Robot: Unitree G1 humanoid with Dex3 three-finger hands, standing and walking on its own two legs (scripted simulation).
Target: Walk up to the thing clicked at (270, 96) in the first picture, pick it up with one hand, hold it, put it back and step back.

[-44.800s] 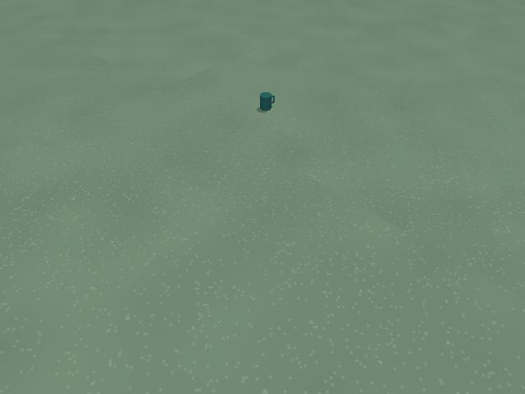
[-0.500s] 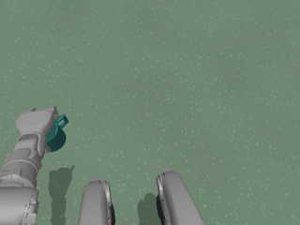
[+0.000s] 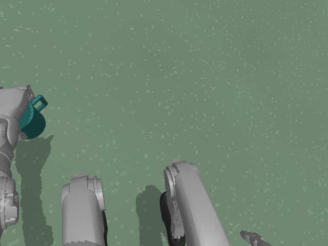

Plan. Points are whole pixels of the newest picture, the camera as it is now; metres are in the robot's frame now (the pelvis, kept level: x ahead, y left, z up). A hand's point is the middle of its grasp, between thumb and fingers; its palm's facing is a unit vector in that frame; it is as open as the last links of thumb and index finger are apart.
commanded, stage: crouch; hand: left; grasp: from above
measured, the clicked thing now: (26, 114) +0.48 +0.29 -0.22
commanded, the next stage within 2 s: lower in 0.58 s
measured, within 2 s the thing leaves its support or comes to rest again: rests again in 1.20 s
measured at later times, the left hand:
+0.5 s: hand (27, 122) +0.47 +0.29 -0.24, palm faces -0.47 -0.08 -0.88, open 11.0 cm
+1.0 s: hand (33, 124) +0.48 +0.30 -0.30, palm faces -0.51 -0.09 -0.86, open 10.9 cm
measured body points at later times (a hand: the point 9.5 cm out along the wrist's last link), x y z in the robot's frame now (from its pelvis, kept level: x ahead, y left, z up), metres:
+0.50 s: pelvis -0.01 +0.00 -0.06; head +0.25 +0.07 +0.29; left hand +0.49 +0.30 -0.19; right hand +0.00 -0.27 -0.16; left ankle +0.07 +0.13 -0.39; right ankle +0.08 -0.14 -0.39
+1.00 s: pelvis -0.01 +0.00 -0.10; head +0.27 +0.08 +0.24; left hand +0.50 +0.30 -0.25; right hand +0.01 -0.27 -0.18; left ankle +0.07 +0.13 -0.39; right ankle +0.08 -0.14 -0.39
